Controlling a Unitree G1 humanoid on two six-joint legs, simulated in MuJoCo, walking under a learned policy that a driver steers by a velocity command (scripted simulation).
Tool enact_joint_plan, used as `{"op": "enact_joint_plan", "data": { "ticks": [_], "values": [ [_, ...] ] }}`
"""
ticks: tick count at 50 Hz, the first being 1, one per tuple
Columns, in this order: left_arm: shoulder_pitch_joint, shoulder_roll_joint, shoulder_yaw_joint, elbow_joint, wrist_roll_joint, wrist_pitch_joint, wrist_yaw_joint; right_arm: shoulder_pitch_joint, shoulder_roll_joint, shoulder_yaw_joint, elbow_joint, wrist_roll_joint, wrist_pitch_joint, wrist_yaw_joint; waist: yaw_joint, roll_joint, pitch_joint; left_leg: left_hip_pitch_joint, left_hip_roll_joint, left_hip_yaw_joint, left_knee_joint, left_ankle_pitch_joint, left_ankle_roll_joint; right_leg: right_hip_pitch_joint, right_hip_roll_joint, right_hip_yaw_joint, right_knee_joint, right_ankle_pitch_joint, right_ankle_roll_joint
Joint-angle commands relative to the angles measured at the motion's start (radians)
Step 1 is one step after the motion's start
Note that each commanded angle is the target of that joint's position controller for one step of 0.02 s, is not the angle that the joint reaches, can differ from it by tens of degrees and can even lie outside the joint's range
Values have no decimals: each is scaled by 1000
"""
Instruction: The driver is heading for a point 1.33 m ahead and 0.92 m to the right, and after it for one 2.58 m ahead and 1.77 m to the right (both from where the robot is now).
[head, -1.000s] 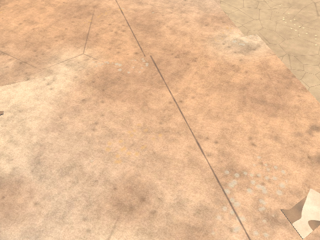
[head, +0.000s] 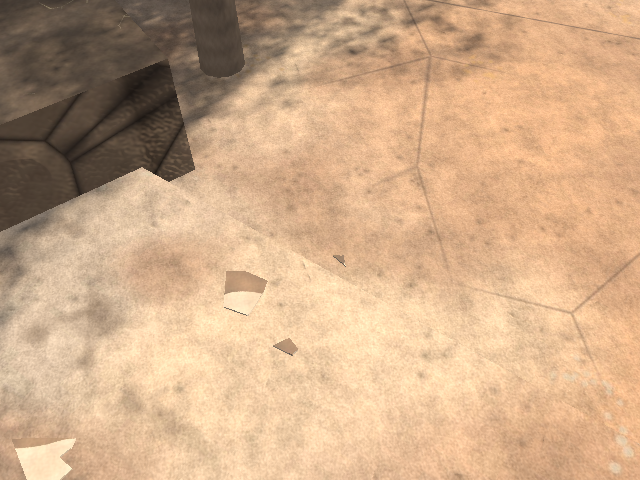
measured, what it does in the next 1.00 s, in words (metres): walks ahead, turning right: right foot, then left foot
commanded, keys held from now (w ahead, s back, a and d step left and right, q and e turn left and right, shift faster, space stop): e+shift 1.00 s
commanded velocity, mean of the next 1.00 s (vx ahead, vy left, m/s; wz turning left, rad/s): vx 0.11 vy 0.00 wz -0.78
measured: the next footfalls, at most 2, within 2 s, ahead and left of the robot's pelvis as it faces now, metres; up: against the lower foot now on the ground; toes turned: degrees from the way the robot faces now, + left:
right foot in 0.22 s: +0.35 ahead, -0.13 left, +0.00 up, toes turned -2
left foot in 0.56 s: +0.39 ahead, +0.08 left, +0.00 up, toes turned -32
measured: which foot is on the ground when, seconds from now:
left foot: down 0.00-0.22, up 0.24-0.54, down 0.56-0.96, up 0.98-1.00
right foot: up 0.00-0.20, down 0.22-0.58, up 0.60-0.92, down 0.94-1.00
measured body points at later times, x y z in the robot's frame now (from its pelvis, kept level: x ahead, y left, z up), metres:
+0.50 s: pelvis +0.26 -0.05 +0.01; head +0.29 -0.04 +0.45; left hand +0.42 +0.20 -0.11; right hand +0.38 -0.34 -0.06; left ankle +0.34 +0.11 -0.71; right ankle +0.31 -0.13 -0.73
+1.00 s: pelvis +0.34 -0.08 +0.00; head +0.36 -0.09 +0.45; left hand +0.66 -0.05 -0.08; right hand +0.19 -0.37 -0.07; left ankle +0.35 +0.10 -0.71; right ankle +0.29 -0.16 -0.73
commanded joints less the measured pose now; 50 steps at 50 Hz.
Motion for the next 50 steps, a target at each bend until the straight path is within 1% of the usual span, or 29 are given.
{"op": "enact_joint_plan", "data": {
  "ticks": [1,3,5,7,8,9,10,11,12,13,14,16,17,20,23,27,28,29,30,31,34,38,40,42,45,47,48,49,50],
  "values": [
    [72,105,42,-15,-10,-10,4,-126,-96,-28,-77,7,-65,-11,41,-14,-57,-83,299,-123,-233,831,24,50,-2,-4,-209,131,-1],
    [6,61,30,-32,14,-29,-18,-131,-89,-24,-69,-7,-56,-42,13,26,-57,-107,199,23,-212,788,-48,116,59,-102,-460,407,-3],
    [-63,51,30,-50,16,-38,-48,-41,-103,-24,-49,-1,-41,-70,-51,34,-103,-1,198,53,-151,788,-90,138,123,-163,-638,632,4],
    [-29,81,45,-60,9,-32,-77,-27,-126,-29,-49,-3,-16,-90,-35,90,-148,82,227,64,-46,881,-131,185,174,-196,-695,621,-4],
    [126,114,55,-31,84,-39,-110,104,-247,-40,-23,-106,-37,-10,82,71,-70,-4,345,33,-10,1072,-264,300,172,-91,-670,377,11],
    [361,193,86,36,88,-40,-102,-62,-293,-75,-85,-110,-59,20,160,104,-112,-64,345,65,69,1202,-375,456,185,-89,-618,345,-25],
    [601,276,127,135,93,-44,-69,-258,-290,-77,-158,-83,-75,35,287,16,-187,-198,287,72,340,1070,-471,706,185,-57,-689,471,-95],
    [538,277,122,167,117,-60,-42,-153,-133,-42,-116,-76,-74,57,242,-257,-317,-299,134,-6,810,-23,-462,893,83,80,-723,901,-243],
    [583,300,102,151,108,-64,-39,-14,60,7,-162,-77,-73,71,134,-227,-553,-445,27,-148,1020,-501,-532,1163,-92,443,-663,1556,-497],
    [450,329,115,119,111,-75,-52,57,10,-9,-183,-36,-71,56,90,-123,-465,-566,65,-306,1110,-495,-497,1082,-237,636,-700,1541,-573],
    [242,268,115,51,92,-79,-56,-40,-162,-45,-216,-5,-60,29,78,-11,-279,-649,108,-318,1079,-474,-442,832,-202,615,-775,1052,-500],
    [0,159,71,-24,43,-57,-63,-29,-158,-43,-222,-104,-30,-26,-48,45,-185,-352,184,-262,828,-346,-301,303,-28,482,-992,627,-418],
    [-36,164,64,-41,46,-46,-80,20,-133,-31,-207,-124,-24,-35,-99,27,-147,-182,220,-248,730,-329,-273,107,6,465,-1057,564,-402],
    [-35,247,97,-75,62,-65,-92,37,-77,-2,-197,-52,15,-8,-101,52,-158,4,192,-149,435,-183,-283,35,118,384,-1066,429,-324],
    [38,246,108,-112,50,-61,-88,-47,-116,-17,-199,-42,33,-4,-25,-48,-158,-40,150,-188,246,-100,-275,213,94,490,-1052,102,-289],
    [45,178,88,-158,44,-28,-80,-100,-126,-27,-201,-14,-11,-25,-20,-58,-161,12,144,-217,-78,70,-190,295,82,608,-970,72,-272],
    [56,154,76,-155,52,-23,-82,-89,-136,-29,-199,-3,-24,-26,-21,-64,-182,67,193,-252,-134,166,-124,293,105,595,-929,84,-234],
    [74,102,56,-183,65,-20,-82,-57,-198,-47,-205,-2,-35,-39,-14,48,-255,208,370,-455,-152,307,72,175,186,495,-830,6,-156],
    [72,89,45,-206,92,-13,-79,-54,-255,-66,-209,-14,-52,-40,-11,201,-239,371,608,-696,-207,535,305,-90,317,258,-640,-184,-35],
    [79,179,70,-173,113,-7,-77,-81,-248,-71,-208,-38,-63,-48,-18,84,-198,362,620,-632,-236,583,267,-120,256,193,-460,-210,7],
    [90,200,87,-122,110,5,-52,-218,-133,-32,-251,7,-75,-62,26,120,-156,214,452,-283,-231,572,79,-37,192,48,-192,-96,43],
    [-43,78,19,-154,70,2,-133,-124,-214,-58,-254,-23,-63,-95,-59,78,-142,215,376,-52,-208,714,32,-15,102,-88,-295,-9,60],
    [-104,79,8,-168,69,12,-176,-40,-260,-77,-228,-42,-47,-99,-105,99,-117,236,413,-9,-196,749,31,25,57,-115,-468,9,42],
    [-88,122,23,-151,67,17,-190,-26,-295,-94,-225,-56,-40,-88,-97,121,-107,230,468,-20,-192,761,48,89,59,-136,-560,47,25],
    [-57,186,56,-133,55,8,-178,-68,-289,-97,-233,-75,-50,-76,-51,138,-111,230,511,9,-143,657,16,193,91,-126,-676,140,-36],
    [-41,222,83,-127,51,-3,-158,-72,-254,-83,-226,-62,-58,-73,-12,103,-144,170,460,78,-25,585,-71,366,150,-146,-824,360,-114],
    [13,286,109,-123,55,-13,-128,-22,-205,-68,-224,-49,-60,-65,9,5,-237,84,372,150,141,470,-167,564,97,-49,-865,751,-226],
    [159,410,140,-125,57,-5,-99,23,-102,-30,-307,-71,-73,-68,18,-177,-492,-203,207,162,409,-79,-308,987,-186,384,-839,1120,-545],
    [282,335,120,-70,101,-26,-93,-94,-94,-19,-315,-48,-82,-55,98,-74,-448,-394,136,-49,577,-512,-326,1037,-268,510,-857,1065,-559]
  ]
}}
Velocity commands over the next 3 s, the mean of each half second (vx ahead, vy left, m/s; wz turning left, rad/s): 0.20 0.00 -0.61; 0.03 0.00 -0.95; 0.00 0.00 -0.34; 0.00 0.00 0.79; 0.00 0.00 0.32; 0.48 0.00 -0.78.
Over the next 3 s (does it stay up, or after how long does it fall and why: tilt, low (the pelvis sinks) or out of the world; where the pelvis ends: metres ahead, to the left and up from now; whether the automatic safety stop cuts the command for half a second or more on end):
stays up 0.51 -0.26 -0.03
